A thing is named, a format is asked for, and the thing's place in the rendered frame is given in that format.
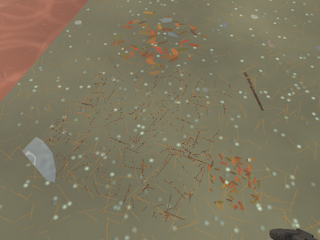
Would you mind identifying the right robot hand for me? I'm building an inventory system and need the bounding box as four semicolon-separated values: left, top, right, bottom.
269;228;318;240

